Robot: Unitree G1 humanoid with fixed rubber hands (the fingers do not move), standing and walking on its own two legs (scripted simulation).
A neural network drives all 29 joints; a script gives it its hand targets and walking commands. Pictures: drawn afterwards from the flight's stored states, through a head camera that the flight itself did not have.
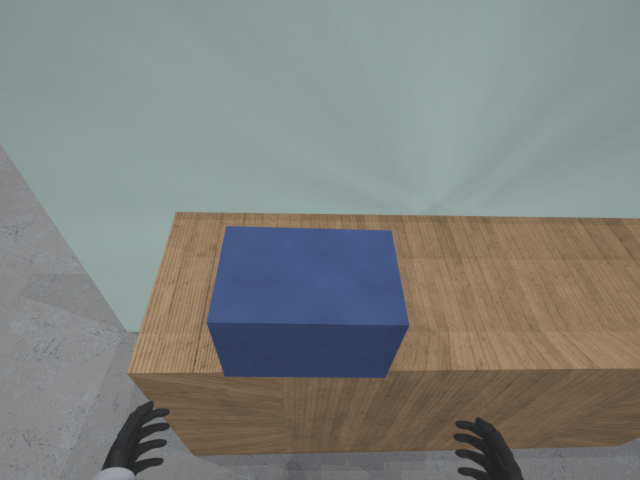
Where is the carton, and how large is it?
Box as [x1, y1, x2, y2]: [207, 226, 408, 377]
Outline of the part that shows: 226,226 207,318 207,324 225,376 385,376 408,327 407,315 391,230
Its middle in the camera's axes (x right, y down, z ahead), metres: -0.02 +0.11 +0.65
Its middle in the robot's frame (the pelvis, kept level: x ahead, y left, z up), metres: +0.41 +0.03 -0.09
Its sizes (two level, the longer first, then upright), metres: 0.278 0.180 0.186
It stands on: a pedestal, 0.59 m high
